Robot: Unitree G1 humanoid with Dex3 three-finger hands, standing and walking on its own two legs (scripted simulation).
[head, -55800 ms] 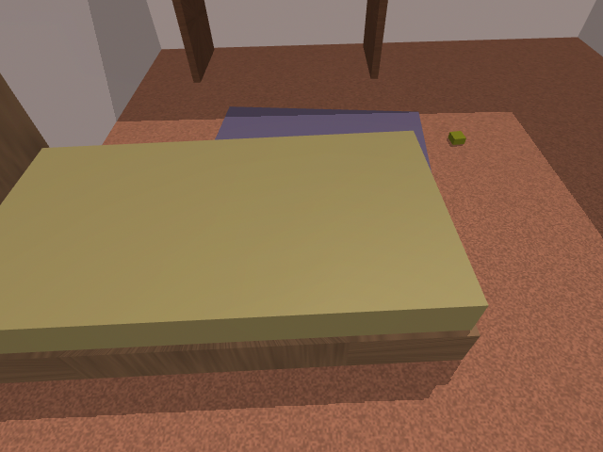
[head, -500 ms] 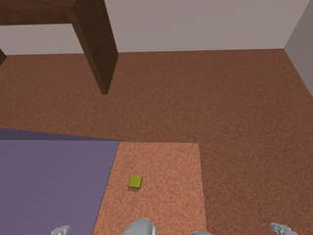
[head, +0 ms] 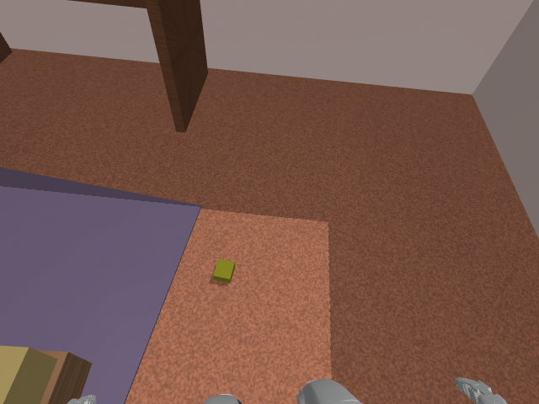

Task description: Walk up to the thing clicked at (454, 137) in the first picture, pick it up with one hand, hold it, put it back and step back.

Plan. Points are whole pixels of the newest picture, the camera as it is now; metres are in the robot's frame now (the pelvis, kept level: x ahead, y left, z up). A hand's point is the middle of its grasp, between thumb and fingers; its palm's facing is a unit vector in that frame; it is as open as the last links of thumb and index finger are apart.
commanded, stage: step back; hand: left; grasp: from above
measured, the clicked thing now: (224, 270) +0.63 +0.18 -0.75
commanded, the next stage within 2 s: stand in 1.90 s
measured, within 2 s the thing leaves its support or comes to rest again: neither
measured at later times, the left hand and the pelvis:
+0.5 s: hand out of the picture -0.06 +0.22 -0.13, palm faces +0.02 -0.89 -0.45, open 7.4 cm; pelvis -0.18 -0.06 -0.01, yaw +2 degrees
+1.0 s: hand out of the picture -0.30 +0.19 -0.16, palm faces +0.02 -0.91 -0.41, open 7.4 cm; pelvis -0.33 -0.08 -0.01, yaw +0 degrees
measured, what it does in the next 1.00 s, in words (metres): walks backwards: right foot, then left foot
